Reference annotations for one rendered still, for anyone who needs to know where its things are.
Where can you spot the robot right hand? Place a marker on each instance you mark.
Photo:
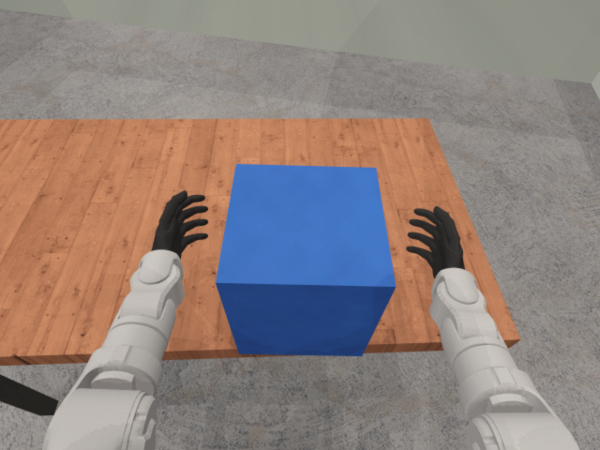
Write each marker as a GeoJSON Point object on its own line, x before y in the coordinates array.
{"type": "Point", "coordinates": [446, 250]}

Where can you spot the robot left forearm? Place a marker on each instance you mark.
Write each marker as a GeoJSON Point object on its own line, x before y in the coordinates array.
{"type": "Point", "coordinates": [130, 357]}

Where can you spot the table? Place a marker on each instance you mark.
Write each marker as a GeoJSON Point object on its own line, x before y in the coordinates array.
{"type": "Point", "coordinates": [81, 199]}

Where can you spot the robot left hand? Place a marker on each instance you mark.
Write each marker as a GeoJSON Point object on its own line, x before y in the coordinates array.
{"type": "Point", "coordinates": [171, 229]}

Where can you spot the robot right forearm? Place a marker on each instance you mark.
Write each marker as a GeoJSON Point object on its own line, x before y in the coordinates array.
{"type": "Point", "coordinates": [488, 378]}

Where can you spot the right robot upper arm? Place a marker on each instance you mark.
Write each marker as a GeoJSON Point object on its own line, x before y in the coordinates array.
{"type": "Point", "coordinates": [518, 431]}

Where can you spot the left robot upper arm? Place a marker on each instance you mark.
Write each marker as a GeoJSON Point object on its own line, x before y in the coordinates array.
{"type": "Point", "coordinates": [105, 419]}

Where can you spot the carton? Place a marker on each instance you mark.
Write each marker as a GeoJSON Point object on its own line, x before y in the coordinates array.
{"type": "Point", "coordinates": [305, 266]}

